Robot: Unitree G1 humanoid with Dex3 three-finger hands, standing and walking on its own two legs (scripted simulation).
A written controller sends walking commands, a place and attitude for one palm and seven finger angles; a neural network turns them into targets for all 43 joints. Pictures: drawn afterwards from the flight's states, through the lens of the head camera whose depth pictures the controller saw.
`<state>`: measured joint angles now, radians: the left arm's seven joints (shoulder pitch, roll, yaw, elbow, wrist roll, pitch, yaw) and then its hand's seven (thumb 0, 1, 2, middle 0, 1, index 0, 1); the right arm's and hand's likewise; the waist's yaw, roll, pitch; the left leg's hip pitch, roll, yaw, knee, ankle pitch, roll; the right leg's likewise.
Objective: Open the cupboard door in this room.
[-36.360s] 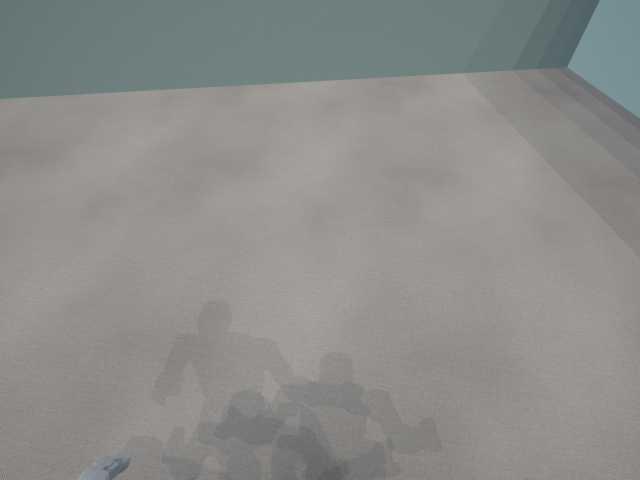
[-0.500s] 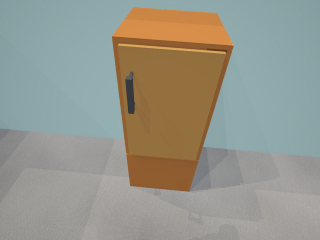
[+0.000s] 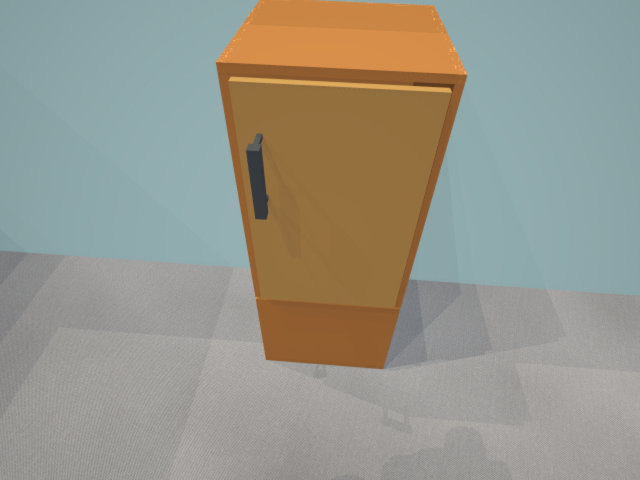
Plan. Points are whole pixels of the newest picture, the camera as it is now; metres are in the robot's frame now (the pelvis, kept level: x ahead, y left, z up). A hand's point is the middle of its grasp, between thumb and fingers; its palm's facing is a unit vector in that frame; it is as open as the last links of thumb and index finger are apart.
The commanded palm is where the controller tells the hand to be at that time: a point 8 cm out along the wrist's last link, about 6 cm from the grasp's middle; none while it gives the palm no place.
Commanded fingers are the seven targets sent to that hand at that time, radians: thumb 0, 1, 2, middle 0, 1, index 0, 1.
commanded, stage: shuffle to correct the standing spot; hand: left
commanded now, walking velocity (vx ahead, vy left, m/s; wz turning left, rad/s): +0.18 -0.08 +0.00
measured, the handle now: (260, 177) +0.62 +0.15 +0.04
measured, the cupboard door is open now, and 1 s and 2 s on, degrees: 0 0 0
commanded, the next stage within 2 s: come to a stop and stand still in 0.30 s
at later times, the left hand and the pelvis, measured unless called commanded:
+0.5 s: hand out of the picture +0.10 +0.18 -0.17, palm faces +0.00 -0.99 -0.16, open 7.3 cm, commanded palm none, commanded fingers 0.00 0.90 0.90 -0.20 -0.30 -0.20 -0.30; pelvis +0.08 +0.00 +0.00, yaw -3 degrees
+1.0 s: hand out of the picture +0.17 +0.18 -0.19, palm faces +0.05 -0.99 -0.16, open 7.3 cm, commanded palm none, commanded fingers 0.00 0.90 0.90 -0.20 -0.30 -0.20 -0.30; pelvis +0.07 +0.01 -0.02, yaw -1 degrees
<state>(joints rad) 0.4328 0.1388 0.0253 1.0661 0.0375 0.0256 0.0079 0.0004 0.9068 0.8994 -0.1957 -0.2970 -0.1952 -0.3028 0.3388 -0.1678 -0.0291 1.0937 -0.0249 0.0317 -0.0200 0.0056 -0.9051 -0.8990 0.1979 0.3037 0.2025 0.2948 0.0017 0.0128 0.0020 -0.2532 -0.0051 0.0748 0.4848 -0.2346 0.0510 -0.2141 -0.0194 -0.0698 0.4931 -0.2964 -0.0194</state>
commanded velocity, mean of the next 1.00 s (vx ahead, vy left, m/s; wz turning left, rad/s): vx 0.01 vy -0.02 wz -0.01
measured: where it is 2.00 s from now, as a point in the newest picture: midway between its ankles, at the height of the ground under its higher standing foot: outside the picture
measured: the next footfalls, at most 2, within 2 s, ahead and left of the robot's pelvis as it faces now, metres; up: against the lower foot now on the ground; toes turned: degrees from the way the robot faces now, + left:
left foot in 0.28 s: +0.08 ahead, +0.10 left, +0.00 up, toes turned +8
right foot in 0.64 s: +0.21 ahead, -0.16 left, +0.00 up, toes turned -9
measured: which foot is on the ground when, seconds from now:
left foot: down 0.00-0.04, up 0.06-0.26, down 0.28-0.66, up 0.68-0.94, down 0.96-1.00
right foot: down 0.00-0.28, up 0.30-0.62, down 0.64-0.96, up 0.98-1.00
